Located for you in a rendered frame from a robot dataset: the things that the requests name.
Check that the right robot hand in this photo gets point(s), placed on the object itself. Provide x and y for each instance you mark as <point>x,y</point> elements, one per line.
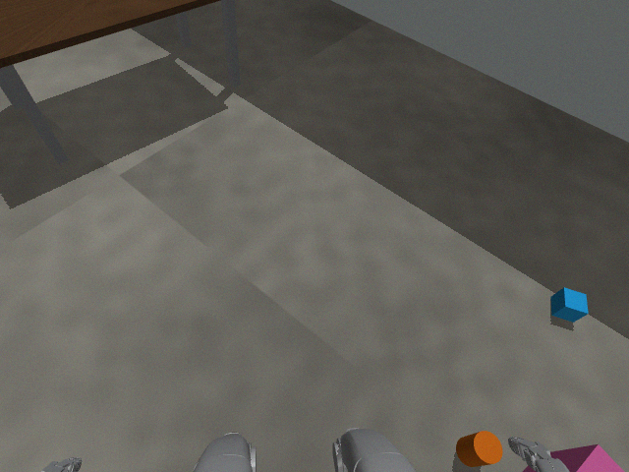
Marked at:
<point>536,455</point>

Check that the coffee table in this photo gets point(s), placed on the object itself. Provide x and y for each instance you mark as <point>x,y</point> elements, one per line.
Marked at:
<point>31,28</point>

